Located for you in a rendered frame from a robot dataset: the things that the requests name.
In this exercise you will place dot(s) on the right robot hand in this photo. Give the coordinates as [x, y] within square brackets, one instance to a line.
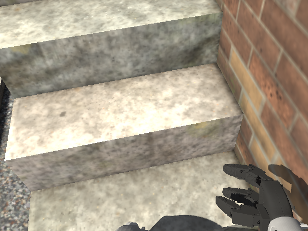
[258, 209]

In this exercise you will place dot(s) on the left robot shin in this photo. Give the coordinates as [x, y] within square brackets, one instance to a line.
[132, 223]

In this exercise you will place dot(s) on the robot right forearm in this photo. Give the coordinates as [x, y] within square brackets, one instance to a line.
[285, 224]

